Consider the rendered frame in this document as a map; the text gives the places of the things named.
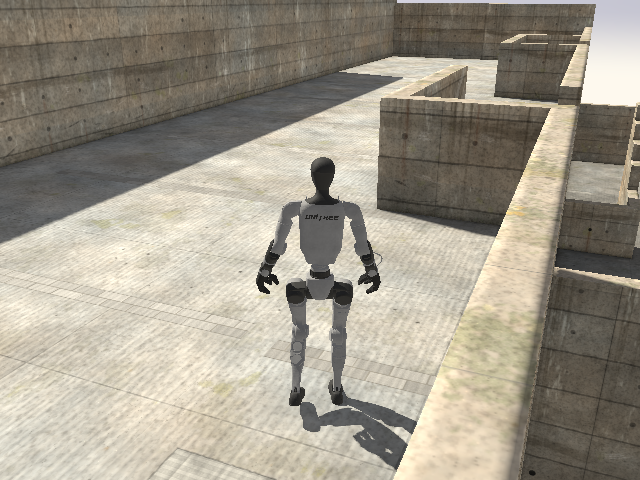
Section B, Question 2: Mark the robot right upper arm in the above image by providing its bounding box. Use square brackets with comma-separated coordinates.
[343, 201, 370, 256]

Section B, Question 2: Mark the right robot forearm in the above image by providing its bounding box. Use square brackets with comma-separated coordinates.
[360, 240, 378, 277]

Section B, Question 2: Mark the robot right hand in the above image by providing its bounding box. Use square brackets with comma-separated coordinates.
[358, 273, 381, 294]

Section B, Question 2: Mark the left robot forearm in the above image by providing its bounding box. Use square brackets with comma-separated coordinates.
[259, 239, 280, 277]

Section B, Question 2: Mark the robot left upper arm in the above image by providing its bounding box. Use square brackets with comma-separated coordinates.
[270, 200, 301, 255]

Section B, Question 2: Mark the robot left shin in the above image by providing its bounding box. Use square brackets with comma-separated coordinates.
[290, 323, 306, 393]

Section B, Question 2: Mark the robot left hand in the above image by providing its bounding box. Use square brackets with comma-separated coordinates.
[256, 272, 279, 294]

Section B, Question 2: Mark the left robot foot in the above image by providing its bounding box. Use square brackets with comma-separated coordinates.
[289, 387, 305, 406]

